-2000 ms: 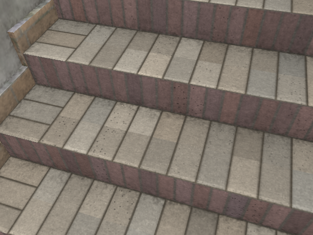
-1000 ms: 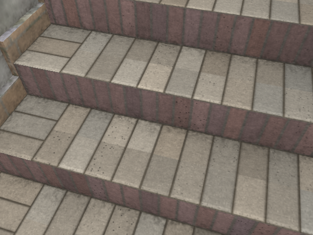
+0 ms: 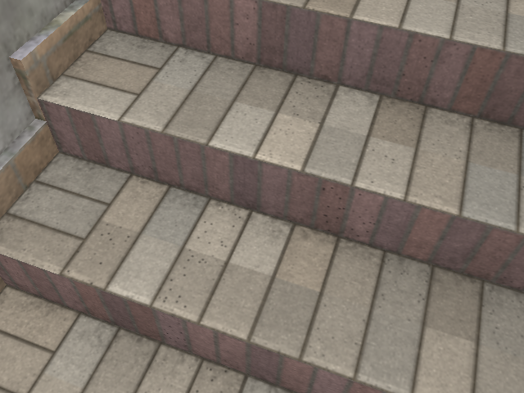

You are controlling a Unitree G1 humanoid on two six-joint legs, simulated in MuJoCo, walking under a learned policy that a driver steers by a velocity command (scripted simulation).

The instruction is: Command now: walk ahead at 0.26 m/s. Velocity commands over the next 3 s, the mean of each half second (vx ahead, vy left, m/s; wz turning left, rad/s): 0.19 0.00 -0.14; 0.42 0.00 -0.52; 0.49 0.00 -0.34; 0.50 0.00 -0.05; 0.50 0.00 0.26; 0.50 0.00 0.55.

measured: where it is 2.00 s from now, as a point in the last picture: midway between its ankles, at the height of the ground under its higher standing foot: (383, 146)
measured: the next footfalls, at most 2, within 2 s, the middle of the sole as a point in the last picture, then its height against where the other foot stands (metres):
left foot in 0.16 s outside the picture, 0.17 m higher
right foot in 1.10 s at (357, 318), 0.17 m higher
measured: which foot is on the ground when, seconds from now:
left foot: up 0.00-0.14, down 0.16-1.00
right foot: down 0.00-0.18, up 0.20-1.00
